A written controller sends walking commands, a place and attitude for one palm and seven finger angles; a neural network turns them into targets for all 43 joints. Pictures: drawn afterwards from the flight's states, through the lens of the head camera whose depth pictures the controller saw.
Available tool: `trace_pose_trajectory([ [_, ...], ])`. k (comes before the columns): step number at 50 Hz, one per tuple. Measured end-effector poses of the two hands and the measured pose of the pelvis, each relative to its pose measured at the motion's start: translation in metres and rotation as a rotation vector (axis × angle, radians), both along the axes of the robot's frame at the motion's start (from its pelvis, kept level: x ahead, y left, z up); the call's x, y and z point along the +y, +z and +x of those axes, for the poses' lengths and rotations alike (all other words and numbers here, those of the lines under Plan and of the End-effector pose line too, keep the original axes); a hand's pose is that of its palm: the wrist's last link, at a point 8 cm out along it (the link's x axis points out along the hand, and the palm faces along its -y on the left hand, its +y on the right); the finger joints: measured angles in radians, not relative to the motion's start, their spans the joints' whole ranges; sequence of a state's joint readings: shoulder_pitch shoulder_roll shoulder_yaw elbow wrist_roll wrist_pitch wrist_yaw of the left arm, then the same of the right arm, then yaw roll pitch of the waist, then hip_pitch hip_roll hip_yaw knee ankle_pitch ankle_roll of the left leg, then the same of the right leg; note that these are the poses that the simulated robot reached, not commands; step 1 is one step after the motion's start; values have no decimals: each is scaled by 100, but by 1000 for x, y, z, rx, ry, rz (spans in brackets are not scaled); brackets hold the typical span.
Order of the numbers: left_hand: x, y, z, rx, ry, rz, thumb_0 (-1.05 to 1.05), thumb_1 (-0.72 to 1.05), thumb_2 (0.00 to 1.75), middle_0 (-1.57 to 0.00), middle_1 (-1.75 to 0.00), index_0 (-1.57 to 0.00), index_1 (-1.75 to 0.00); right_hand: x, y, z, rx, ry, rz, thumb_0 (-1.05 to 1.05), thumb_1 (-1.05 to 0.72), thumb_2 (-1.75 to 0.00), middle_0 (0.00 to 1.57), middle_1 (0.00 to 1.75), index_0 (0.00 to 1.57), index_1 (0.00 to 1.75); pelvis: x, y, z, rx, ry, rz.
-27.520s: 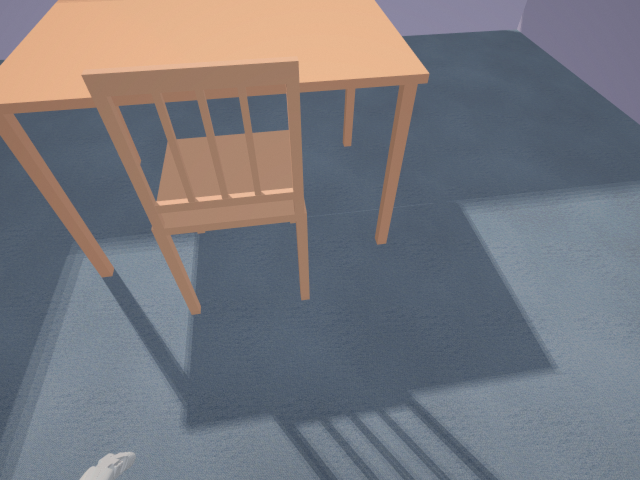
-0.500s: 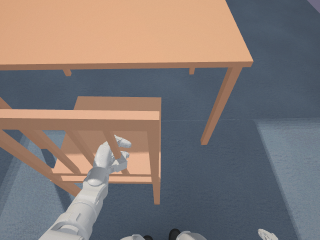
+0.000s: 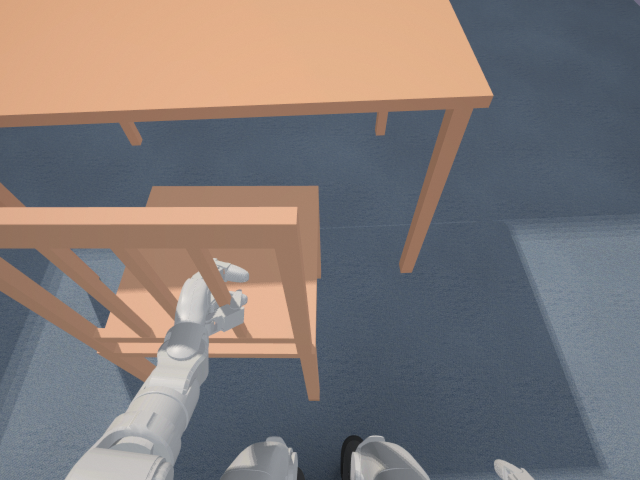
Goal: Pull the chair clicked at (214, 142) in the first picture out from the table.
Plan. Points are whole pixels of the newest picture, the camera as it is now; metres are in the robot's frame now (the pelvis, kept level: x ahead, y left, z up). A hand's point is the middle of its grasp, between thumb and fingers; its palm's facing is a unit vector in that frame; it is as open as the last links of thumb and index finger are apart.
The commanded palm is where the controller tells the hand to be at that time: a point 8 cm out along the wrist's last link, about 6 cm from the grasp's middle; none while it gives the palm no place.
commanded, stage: step backward, pulling the chair out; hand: left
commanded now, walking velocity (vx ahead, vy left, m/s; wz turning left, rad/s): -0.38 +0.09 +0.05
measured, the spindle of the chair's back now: (164, 297) +0.37 +0.24 -0.06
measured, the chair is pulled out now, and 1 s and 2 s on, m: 0.18 0.25 0.39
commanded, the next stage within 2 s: none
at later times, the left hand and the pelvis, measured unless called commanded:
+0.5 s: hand (219, 349) +0.28 +0.14 -0.06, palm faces -0.18 -0.97 -0.15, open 4.9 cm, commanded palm +0.28 +0.19 -0.06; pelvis -0.04 +0.07 +0.00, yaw +1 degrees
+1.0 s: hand (215, 367) +0.26 +0.14 -0.06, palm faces -0.03 -0.99 -0.15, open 5.1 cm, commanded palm +0.25 +0.19 -0.05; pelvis -0.07 +0.03 +0.00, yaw +2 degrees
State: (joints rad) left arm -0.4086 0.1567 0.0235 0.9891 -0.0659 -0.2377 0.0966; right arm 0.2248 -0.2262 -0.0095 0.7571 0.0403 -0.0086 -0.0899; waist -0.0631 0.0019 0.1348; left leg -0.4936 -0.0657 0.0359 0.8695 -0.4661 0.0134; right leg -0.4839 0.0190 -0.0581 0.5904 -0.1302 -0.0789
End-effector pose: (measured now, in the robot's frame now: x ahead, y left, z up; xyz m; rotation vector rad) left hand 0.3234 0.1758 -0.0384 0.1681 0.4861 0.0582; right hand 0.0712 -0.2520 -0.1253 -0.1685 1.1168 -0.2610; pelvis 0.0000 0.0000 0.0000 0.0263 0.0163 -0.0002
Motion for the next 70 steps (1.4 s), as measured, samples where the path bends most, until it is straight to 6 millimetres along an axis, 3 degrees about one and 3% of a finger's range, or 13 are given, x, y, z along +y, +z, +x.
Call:
trace_pose_trajectory([
  [6, -2, 1, -8, 22, -7, -16, 4, 73, 83, -37, -122, -49, -145, -19, 23, -6, 31, 22, -65, 1, -90, -90, 20, 30, 21, 30, 6, 14, -4, 54, 26, 35],
  [11, 1, 1, -12, 23, -64, -20, 4, 75, 82, -34, -125, -49, -145, -16, 27, -4, 33, 48, -123, 1, -90, -90, 20, 30, 20, 30, 27, 14, -14, 106, 51, 20],
  [14, 5, 0, -14, -8, -126, -24, 4, 76, 82, -34, -128, -49, -145, -2, 22, -3, 24, 54, -149, 1, -90, -90, 20, 29, 20, 30, 44, 6, -27, 117, 67, -17],
  [20, 14, -1, -30, -27, -194, -29, 3, 77, 81, -32, -130, -49, -145, 50, 20, -12, -15, 8, -66, 1, -90, -90, 20, 29, 20, 30, 60, 3, -41, 65, 23, -9],
  [28, 25, -1, -57, -33, -199, -25, 3, 76, 83, -35, -130, -49, -145, 93, 2, -34, -14, 15, 26, 1, -90, -90, 21, 30, 21, 30, 63, -6, -39, 14, 10, -16],
  [35, 24, 0, -60, -25, -130, -12, 3, 73, 84, -39, -127, -49, -145, 61, -13, -39, 38, 45, 6, 0, -93, -90, 21, 30, 21, 30, 47, -9, -40, -4, 46, -39],
  [41, 23, -1, -62, -31, -98, -21, 3, 73, 84, -39, -129, -49, -145, 29, -2, -47, 26, 81, -85, 0, -91, -90, 21, 30, 21, 30, 44, -8, -72, 16, 60, -21],
  [46, 23, 0, -73, -13, -68, -28, 3, 74, 82, -37, -128, -49, -145, 20, 13, -59, -4, 30, -93, 1, -91, -90, 20, 30, 20, 30, 39, 1, -72, 28, 44, -18],
  [49, 21, 0, -79, -17, -54, -25, 4, 73, 82, -38, -128, -49, -145, 20, 9, -63, 29, 28, -62, 1, -90, -90, 20, 29, 20, 30, 30, 1, -68, 35, 44, -31],
  [53, 20, 0, -81, -15, -46, -26, 4, 73, 83, -39, -129, -49, -145, 21, 8, -64, 62, 67, -51, 1, -90, -90, 20, 30, 20, 30, 25, 6, -81, 33, 61, -33],
  [59, 21, 1, -89, -8, -66, -34, 4, 74, 82, -36, -129, -49, -145, 27, 15, -62, 16, 82, -80, 1, -90, -90, 20, 30, 21, 30, 38, 6, -106, 41, 73, -36],
  [65, 27, 1, -114, -3, -104, -42, 4, 76, 81, -34, -130, -49, -145, 45, 30, -71, -38, 54, -81, 1, -90, -90, 20, 30, 21, 30, 49, 9, -114, 36, 25, -15],
  [70, 29, 1, -131, -8, -103, -25, 4, 74, 82, -37, -130, -49, -145, 60, 18, -79, -9, 89, -16, 1, -90, -90, 20, 30, 20, 30, 43, 10, -116, 57, -4, -37],
])
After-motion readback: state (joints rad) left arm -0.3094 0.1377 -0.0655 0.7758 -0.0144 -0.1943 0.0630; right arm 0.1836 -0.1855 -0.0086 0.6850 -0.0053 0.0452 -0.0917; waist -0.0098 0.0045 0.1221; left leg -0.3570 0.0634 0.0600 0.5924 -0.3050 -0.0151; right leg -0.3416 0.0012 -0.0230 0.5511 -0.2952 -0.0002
